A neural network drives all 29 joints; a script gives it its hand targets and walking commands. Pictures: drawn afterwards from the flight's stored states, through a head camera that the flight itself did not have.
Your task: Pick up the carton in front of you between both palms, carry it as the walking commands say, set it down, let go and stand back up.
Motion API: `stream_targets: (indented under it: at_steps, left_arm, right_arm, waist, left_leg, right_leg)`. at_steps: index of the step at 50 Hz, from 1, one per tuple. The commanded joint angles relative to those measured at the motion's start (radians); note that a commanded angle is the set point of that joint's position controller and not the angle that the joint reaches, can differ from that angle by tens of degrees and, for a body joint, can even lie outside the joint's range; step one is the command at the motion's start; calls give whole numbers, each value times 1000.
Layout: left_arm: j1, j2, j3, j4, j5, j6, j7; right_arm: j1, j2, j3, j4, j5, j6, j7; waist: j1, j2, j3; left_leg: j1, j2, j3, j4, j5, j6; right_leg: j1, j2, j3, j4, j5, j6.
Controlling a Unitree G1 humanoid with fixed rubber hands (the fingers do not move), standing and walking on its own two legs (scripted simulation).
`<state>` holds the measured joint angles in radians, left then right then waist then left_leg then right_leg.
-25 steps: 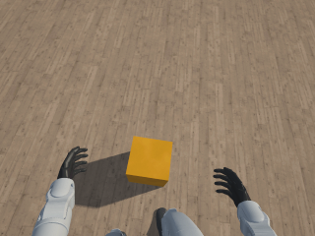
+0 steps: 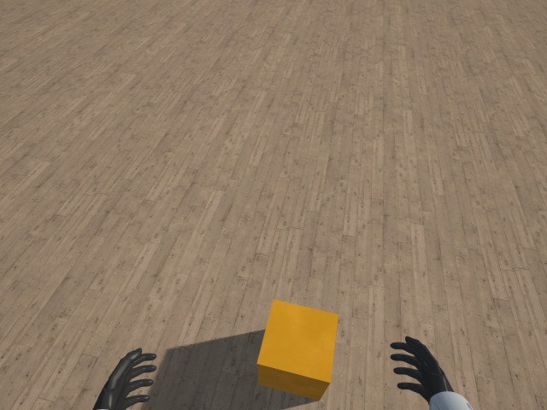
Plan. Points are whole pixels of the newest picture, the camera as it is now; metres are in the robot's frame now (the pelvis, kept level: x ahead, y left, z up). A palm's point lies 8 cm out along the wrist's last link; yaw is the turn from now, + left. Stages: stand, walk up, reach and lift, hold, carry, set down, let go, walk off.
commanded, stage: let go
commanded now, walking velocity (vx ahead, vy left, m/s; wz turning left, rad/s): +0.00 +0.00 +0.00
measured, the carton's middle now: (296, 350) +0.40 -0.08 -0.65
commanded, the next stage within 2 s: stand in 0.28 s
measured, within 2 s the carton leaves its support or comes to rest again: neither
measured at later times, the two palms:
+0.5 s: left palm out of the picture +0.12 +0.27 -0.08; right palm out of the picture +0.13 -0.29 -0.10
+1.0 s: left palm out of the picture +0.12 +0.26 -0.09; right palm out of the picture +0.14 -0.32 -0.11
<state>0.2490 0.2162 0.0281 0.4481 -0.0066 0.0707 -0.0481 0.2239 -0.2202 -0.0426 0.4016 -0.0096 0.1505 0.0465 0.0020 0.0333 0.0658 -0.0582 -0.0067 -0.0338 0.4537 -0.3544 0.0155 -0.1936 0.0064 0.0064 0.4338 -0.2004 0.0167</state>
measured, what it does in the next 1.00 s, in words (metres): stands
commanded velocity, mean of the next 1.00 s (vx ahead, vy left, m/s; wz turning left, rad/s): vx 0.00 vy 0.00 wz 0.00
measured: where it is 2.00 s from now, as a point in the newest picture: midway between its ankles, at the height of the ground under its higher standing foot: outside the picture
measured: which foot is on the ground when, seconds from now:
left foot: down 0.00-1.00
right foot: down 0.00-1.00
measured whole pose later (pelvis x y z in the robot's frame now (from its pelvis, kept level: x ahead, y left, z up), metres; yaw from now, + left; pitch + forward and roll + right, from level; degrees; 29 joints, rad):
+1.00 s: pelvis +0.01 -0.03 +0.00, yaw +2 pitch -1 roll +0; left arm 0.16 0.32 0.05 0.83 0.03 0.00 0.01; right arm 0.20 -0.37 -0.02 0.78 -0.03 0.00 -0.03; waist 0.01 0.05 0.02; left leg -0.08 0.01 -0.07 0.47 -0.38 -0.03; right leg -0.24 0.02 -0.04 0.53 -0.27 -0.03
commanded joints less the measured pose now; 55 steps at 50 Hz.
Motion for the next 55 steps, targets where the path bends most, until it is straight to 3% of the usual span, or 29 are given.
stream_targets:
  at_steps: [1,14,15,18,20,23,26,30,41,55]
  left_arm:
    - [-69,67,5,-93,-9,-21,22]
    - [-55,71,23,-85,9,28,20]
    - [-40,211,75,61,57,-5,48]
    - [-58,220,72,88,74,-44,57]
    - [-76,208,68,107,67,-60,51]
    - [-77,216,67,141,58,-74,47]
    - [-68,232,67,170,52,-78,51]
    - [-53,250,68,208,48,-78,60]
    - [-76,271,66,285,39,-78,68]
    - [-126,283,59,372,32,-79,63]
  right_arm:
    - [-20,-122,-36,-97,-11,26,-20]
    - [-39,-108,-21,-143,-13,81,-31]
    - [-75,-204,-48,7,-39,-8,-68]
    - [-54,-191,-42,55,-55,-98,-67]
    - [-63,-193,-39,87,-45,-121,-59]
    - [-55,-205,-36,132,-37,-140,-54]
    - [-34,-222,-33,173,-32,-148,-58]
    - [-21,-241,-26,218,-30,-150,-67]
    - [-17,-267,-11,294,-24,-155,-83]
    - [-26,-289,-5,366,-24,-165,-83]
  waist:
    - [-24,22,-62]
    - [1,9,-27]
    - [28,89,-24]
    - [8,21,-18]
    - [7,-20,-35]
    - [1,-45,-76]
    - [-5,-51,-119]
    - [-5,-52,-145]
    - [4,-30,-129]
    - [9,-23,-83]
  left_leg:
    - [-203,12,-20,-86,418,-44]
    - [-274,7,10,-91,254,-24]
    - [-306,34,-24,-60,25,-39]
    - [-263,51,-70,-79,-191,-13]
    - [-251,55,-76,-59,-146,-5]
    - [-190,51,-63,-15,42,-8]
    - [-131,54,-55,18,211,-16]
    - [-111,62,-54,28,311,-23]
    - [-111,73,-60,7,369,-25]
    - [-116,87,-80,-72,283,-16]
  right_leg:
    - [195,83,-20,43,198,-11]
    - [247,77,-13,47,150,-13]
    - [57,-39,16,50,49,-6]
    - [-49,-44,55,18,-161,-17]
    - [-59,-49,67,18,-150,-28]
    - [-54,-65,80,19,-41,-43]
    - [-30,-78,80,41,115,-57]
    - [19,-87,74,65,246,-60]
    - [78,-98,75,59,325,-58]
    - [95,-100,81,-6,206,-56]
